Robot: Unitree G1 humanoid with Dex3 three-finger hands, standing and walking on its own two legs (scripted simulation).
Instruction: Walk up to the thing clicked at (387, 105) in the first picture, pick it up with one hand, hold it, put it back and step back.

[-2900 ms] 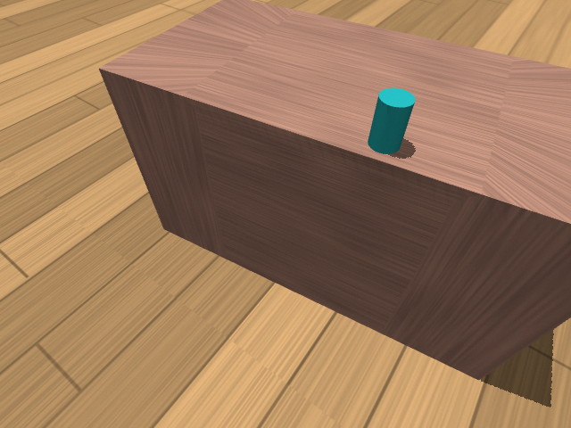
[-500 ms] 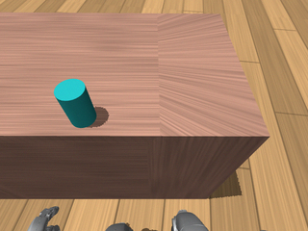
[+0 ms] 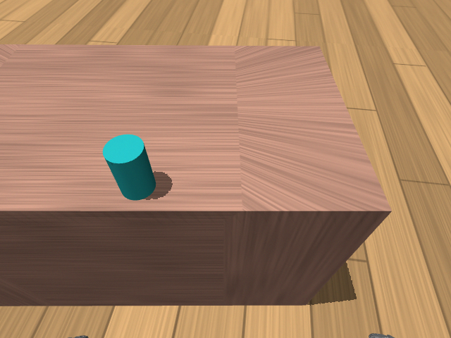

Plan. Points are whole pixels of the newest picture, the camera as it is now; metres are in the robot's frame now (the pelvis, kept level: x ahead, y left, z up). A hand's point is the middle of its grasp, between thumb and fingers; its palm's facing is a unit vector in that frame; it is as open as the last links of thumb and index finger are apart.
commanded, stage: walk up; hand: left
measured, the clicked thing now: (131, 168) +0.42 +0.20 +0.04
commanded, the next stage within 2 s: stand in 0.96 s
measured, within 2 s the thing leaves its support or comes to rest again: neither
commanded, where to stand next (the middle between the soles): +0.05 -0.01 m, yaw +1 degrees
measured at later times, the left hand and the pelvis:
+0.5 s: hand out of the picture +0.07 +0.26 -0.15, palm faces +0.00 -0.94 -0.33, open 7.4 cm; pelvis +0.01 +0.01 +0.02, yaw +0 degrees
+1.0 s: hand out of the picture +0.11 +0.25 -0.14, palm faces -0.01 -0.94 -0.34, open 7.4 cm; pelvis +0.02 +0.00 +0.02, yaw +0 degrees
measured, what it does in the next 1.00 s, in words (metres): stands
